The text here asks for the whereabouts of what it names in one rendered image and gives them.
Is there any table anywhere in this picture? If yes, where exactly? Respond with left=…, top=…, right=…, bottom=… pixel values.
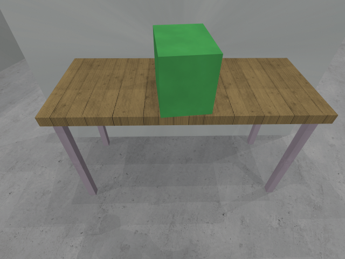
left=35, top=58, right=338, bottom=195

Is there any carton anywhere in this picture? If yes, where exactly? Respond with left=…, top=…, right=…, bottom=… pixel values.
left=153, top=24, right=223, bottom=118

